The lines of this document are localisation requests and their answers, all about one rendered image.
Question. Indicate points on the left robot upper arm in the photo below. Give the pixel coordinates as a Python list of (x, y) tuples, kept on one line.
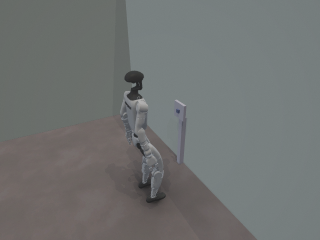
[(123, 111)]

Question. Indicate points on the right robot hand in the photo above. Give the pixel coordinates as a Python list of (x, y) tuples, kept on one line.
[(152, 161)]

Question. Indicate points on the panel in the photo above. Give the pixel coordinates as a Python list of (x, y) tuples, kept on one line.
[(181, 129)]

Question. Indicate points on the right robot thigh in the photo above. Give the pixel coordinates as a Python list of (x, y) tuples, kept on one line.
[(158, 157)]

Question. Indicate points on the left robot forearm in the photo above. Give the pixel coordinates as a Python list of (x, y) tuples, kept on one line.
[(126, 124)]

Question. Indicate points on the right robot upper arm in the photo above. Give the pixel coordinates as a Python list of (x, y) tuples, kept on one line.
[(141, 109)]

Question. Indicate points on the robot right shin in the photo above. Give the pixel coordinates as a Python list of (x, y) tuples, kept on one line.
[(156, 181)]

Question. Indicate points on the left robot hand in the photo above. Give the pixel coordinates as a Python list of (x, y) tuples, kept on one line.
[(128, 136)]

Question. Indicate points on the right robot forearm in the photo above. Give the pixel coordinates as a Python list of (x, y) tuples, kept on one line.
[(143, 143)]

